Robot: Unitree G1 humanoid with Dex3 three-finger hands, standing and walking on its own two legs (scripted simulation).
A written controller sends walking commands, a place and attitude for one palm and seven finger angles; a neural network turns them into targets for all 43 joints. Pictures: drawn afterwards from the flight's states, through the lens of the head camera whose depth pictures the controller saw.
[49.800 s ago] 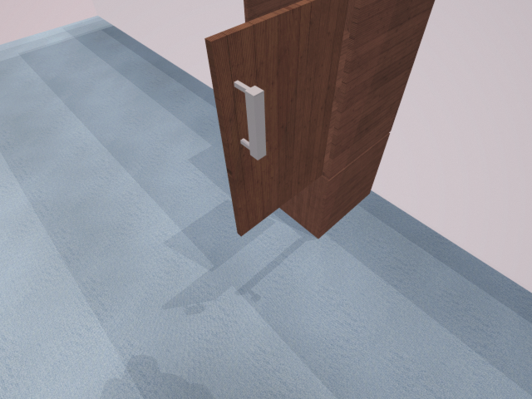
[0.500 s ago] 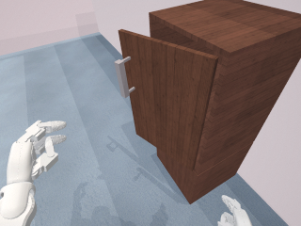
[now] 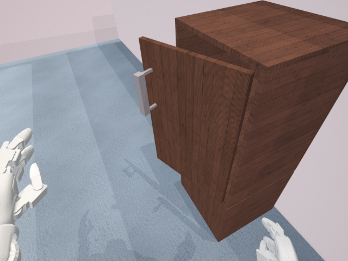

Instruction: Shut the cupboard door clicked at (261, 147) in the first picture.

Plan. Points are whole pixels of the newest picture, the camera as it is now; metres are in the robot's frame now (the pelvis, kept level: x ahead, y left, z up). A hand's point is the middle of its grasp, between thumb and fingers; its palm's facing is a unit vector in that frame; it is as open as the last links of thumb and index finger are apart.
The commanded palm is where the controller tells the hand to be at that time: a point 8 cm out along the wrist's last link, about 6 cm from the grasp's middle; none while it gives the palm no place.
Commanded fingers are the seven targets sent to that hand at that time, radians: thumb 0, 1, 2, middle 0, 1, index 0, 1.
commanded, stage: draw the hand back to the body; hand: left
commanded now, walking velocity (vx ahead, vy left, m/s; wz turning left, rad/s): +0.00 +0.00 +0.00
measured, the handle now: (147, 92) +0.62 +0.18 +0.07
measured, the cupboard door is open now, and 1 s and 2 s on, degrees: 21 21 21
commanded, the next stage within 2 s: step back with the hand held close in 0.02 s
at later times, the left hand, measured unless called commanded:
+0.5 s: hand (24, 191) +0.18 +0.29 +0.16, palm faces +0.36 -0.78 -0.51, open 7.4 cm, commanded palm +0.12 +0.33 +0.17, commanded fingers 0.00 0.90 0.90 -0.20 -0.30 -0.20 -0.30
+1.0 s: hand out of the picture +0.04 +0.30 +0.16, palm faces +0.54 -0.74 -0.40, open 7.5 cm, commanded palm -0.02 +0.34 +0.17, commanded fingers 0.00 0.90 0.90 -0.20 -0.30 -0.20 -0.30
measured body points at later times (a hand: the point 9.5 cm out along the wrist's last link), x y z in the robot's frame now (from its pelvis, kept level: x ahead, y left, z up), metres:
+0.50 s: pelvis -0.03 +0.03 -0.01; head -0.02 +0.02 +0.44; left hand +0.15 +0.33 +0.19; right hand +0.15 -0.22 -0.09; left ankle +0.00 +0.12 -0.74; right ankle -0.03 -0.12 -0.74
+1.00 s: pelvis -0.14 +0.03 -0.03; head -0.15 +0.04 +0.42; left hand +0.00 +0.34 +0.18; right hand +0.03 -0.21 -0.11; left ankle -0.04 +0.13 -0.74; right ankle -0.03 -0.12 -0.74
